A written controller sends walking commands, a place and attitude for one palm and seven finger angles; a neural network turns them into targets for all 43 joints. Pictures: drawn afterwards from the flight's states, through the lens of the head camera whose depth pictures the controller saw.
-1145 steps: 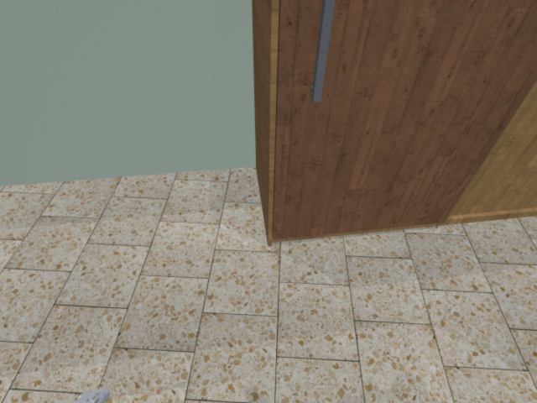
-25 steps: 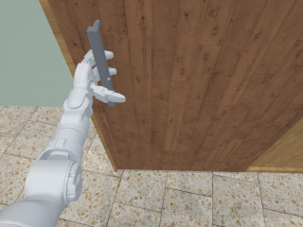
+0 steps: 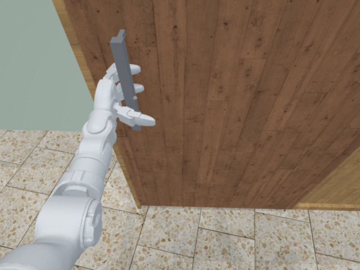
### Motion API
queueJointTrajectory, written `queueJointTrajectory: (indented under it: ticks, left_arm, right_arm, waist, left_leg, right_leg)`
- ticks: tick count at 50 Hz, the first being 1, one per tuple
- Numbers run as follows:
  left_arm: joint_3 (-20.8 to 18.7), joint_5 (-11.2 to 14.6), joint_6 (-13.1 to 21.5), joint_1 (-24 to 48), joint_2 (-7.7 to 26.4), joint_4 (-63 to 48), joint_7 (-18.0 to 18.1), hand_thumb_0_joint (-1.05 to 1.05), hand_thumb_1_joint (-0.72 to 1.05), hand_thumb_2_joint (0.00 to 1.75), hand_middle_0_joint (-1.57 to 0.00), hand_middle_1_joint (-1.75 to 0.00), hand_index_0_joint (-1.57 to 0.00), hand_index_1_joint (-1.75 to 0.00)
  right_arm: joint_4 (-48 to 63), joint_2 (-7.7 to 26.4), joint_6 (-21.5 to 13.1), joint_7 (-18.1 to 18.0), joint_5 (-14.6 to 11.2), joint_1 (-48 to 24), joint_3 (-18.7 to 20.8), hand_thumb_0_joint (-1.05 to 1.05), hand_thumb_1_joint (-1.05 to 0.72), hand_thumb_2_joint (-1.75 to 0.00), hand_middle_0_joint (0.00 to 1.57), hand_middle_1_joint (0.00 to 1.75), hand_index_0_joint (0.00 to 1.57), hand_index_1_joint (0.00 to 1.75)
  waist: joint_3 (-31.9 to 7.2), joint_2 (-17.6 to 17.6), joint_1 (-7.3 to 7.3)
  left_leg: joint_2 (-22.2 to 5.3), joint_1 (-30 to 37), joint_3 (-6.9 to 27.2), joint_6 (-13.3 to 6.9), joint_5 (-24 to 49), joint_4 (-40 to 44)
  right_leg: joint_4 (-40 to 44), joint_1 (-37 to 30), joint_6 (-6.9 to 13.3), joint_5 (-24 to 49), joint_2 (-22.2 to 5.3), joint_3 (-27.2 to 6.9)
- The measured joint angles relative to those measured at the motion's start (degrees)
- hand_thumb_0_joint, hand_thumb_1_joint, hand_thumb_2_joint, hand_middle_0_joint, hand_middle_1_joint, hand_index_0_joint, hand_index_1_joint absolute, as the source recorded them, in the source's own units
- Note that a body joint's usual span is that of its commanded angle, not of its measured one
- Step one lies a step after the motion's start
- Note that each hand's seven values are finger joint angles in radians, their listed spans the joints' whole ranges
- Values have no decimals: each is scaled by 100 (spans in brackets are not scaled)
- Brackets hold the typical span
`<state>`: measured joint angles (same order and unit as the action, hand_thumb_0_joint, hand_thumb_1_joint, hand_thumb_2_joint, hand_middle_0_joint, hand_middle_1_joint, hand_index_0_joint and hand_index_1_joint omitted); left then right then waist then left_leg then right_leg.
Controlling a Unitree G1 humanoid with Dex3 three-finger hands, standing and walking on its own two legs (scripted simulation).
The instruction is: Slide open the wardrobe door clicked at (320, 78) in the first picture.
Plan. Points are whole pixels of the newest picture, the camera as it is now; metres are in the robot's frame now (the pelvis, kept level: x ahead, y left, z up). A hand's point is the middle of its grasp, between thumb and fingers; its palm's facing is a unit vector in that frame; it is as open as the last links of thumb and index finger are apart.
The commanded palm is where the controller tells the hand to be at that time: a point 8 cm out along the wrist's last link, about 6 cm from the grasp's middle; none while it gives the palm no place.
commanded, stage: slide the fingers in behind the handle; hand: left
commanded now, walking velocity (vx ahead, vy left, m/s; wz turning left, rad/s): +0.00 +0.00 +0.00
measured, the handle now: (130, 86) +0.51 +0.11 +0.14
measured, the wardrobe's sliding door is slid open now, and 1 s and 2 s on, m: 0.00 0.00 0.00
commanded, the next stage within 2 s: grip the handle and tug to test in 0.04 s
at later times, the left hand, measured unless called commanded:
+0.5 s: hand (133, 100) +0.45 +0.10 +0.14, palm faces -0.06 -1.00 +0.01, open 10.8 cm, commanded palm +0.43 +0.15 +0.14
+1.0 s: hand (137, 97) +0.46 +0.09 +0.14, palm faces -0.06 -1.00 +0.01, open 5.4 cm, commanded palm +0.43 +0.15 +0.14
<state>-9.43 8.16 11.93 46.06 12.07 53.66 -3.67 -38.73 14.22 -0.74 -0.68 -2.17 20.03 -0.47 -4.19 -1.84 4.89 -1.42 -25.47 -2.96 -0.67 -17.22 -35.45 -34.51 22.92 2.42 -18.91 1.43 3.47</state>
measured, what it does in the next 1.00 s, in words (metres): stands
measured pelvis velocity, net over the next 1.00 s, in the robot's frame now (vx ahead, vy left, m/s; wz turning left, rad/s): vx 0.00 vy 0.00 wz -0.01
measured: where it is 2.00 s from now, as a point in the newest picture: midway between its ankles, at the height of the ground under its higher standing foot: outside the picture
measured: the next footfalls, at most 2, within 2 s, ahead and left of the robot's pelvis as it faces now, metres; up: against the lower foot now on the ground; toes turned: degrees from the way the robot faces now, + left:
none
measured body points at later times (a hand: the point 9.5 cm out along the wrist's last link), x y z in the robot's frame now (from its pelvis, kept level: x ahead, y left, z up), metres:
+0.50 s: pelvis -0.01 +0.01 +0.00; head +0.03 +0.00 +0.45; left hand +0.45 +0.15 +0.14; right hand +0.05 -0.25 -0.12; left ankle +0.00 +0.11 -0.73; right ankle -0.02 -0.09 -0.73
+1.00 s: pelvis +0.00 +0.00 +0.00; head +0.03 -0.01 +0.45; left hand +0.46 +0.14 +0.14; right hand +0.05 -0.26 -0.12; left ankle +0.00 +0.11 -0.73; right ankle -0.02 -0.09 -0.73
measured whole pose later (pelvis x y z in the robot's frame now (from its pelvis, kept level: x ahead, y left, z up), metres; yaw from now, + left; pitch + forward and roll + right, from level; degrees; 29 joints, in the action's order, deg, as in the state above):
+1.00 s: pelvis +0.00 +0.00 +0.00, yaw -1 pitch +7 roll +0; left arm -10.7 7.5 11.3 46.2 12.3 53.7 -2.7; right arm -38.8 14.2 -0.5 -0.7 -1.9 20.8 -0.3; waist -3.9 -1.6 5.8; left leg -1.7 -25.5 -3.2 -0.7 -17.2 -35.5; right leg -34.3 23.0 2.4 -18.6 1.8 3.0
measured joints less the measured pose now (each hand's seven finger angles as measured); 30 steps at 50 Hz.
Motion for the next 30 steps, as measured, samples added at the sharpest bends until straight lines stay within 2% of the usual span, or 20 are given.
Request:
queueJointTrajectory:
  ticks: [6, 14, 21, 30]
  left_arm:
    - [74, -16, -112, -26, -58, -47, 70, -1, -50, 30, -30, -120, -30, -120]
    - [73, -41, -71, -93, -89, -190, 121, -1, -43, 33, -30, -121, -31, -121]
    - [86, -40, -151, 135, 9, 118, 120, -1, -21, 42, -33, -124, -34, -124]
    - [88, -45, 40, 377, 51, 393, 103, 0, 18, 59, -37, -129, -38, -129]
  right_arm:
    - [17, -15, 20, 4, 5, -38, 0, 0, -91, -90, 20, 30, 20, 30]
    - [8, -29, 10, 2, 13, -78, -4, 0, -91, -90, 20, 30, 20, 30]
    - [-15, -36, 8, -28, 4, -87, -37, 0, -91, -90, 20, 30, 20, 30]
    - [-114, -1, -73, -29, 22, -8, -26, 0, -91, -90, 20, 30, 20, 30]
  waist:
    - [23, 20, -5]
    - [29, 32, -8]
    - [96, 51, 26]
    - [108, 32, 76]
  left_leg:
    - [17, 29, 6, -20, -2, -9]
    - [22, 42, -15, -36, 7, -16]
    - [31, -2, 21, -43, 41, -33]
    - [40, -142, 28, -49, 47, -86]
  right_leg:
    - [7, -40, -20, 4, -17, 5]
    - [3, -49, -37, 24, -22, -17]
    - [7, -29, -40, 55, -29, 19]
    - [-54, 111, -46, 55, -41, 26]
